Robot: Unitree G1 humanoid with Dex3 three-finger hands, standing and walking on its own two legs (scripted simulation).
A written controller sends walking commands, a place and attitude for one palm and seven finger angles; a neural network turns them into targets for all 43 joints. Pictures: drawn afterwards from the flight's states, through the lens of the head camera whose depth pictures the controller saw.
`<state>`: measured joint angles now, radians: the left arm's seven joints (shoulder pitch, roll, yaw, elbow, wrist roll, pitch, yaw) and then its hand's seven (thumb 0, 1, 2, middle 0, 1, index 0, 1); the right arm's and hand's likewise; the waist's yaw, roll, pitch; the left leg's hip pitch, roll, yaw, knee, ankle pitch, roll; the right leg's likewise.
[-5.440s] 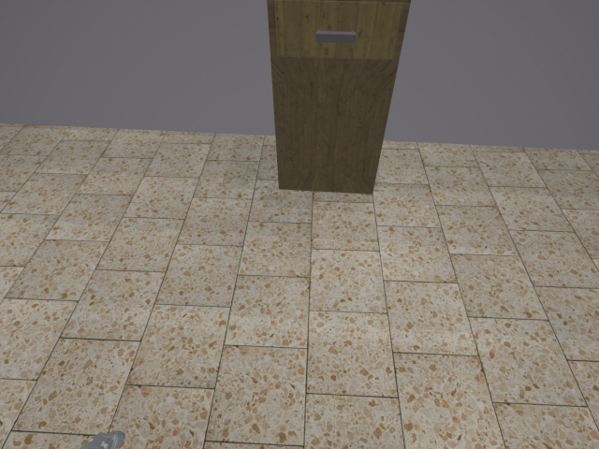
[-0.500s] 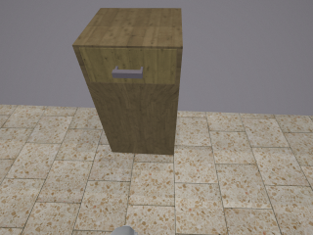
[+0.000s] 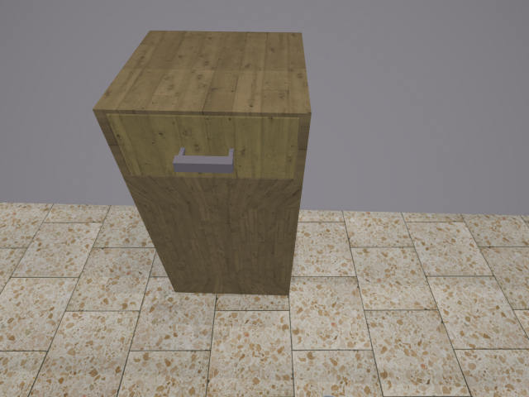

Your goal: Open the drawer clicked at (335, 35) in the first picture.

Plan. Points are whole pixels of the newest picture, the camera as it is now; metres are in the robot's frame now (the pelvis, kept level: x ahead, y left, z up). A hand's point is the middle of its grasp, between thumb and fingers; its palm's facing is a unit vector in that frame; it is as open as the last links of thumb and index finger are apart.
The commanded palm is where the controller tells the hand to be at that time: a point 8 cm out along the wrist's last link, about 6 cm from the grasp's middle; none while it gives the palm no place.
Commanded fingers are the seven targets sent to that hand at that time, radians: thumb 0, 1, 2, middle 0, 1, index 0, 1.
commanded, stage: take the last steps up to it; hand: left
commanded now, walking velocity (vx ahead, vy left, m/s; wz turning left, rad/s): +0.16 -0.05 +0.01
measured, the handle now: (205, 157) +0.61 +0.17 -0.01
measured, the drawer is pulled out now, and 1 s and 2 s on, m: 0.00 0.00 0.00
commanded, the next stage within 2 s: come to a stop and stand still in 0.04 s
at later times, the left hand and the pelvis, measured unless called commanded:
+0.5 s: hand out of the picture +0.12 +0.18 -0.19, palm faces +0.09 -0.98 -0.20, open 7.3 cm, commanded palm none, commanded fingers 0.00 0.90 0.90 -0.20 -0.30 -0.20 -0.30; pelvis +0.10 +0.00 -0.01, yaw +1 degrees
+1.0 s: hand out of the picture +0.09 +0.15 -0.17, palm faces +0.02 -0.97 -0.24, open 7.4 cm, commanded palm none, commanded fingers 0.00 0.90 0.90 -0.20 -0.30 -0.20 -0.30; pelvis +0.06 -0.04 +0.00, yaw +0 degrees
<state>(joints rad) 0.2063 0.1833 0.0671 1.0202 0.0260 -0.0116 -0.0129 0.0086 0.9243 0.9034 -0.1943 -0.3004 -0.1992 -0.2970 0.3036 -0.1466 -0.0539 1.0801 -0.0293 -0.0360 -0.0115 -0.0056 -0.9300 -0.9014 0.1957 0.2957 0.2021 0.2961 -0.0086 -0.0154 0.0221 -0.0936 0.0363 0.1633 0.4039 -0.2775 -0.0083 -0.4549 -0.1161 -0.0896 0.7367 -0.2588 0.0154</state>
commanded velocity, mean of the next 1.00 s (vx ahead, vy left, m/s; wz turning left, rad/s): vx -0.07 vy -0.01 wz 0.00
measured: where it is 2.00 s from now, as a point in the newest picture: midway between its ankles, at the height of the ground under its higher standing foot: outside the picture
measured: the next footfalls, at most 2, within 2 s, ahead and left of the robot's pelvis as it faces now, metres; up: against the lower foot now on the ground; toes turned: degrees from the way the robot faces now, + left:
right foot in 0.06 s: +0.15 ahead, -0.13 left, +0.00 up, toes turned -8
left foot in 0.48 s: +0.14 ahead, +0.09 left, +0.00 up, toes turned -5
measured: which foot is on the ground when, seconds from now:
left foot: down 0.00-0.08, up 0.10-0.46, down 0.48-1.00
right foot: up 0.00-0.04, down 0.06-0.50, up 0.52-0.92, down 0.94-1.00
